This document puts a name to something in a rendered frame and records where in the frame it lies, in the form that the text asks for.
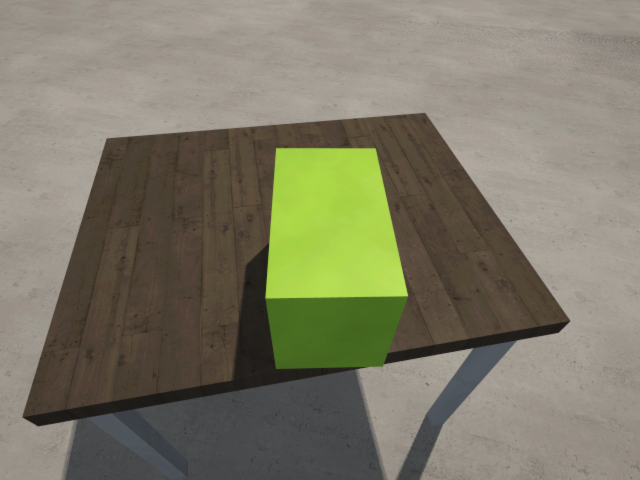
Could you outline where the carton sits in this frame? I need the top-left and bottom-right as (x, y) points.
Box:
(265, 148), (408, 369)

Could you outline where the table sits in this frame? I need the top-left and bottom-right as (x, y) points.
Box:
(22, 113), (570, 480)

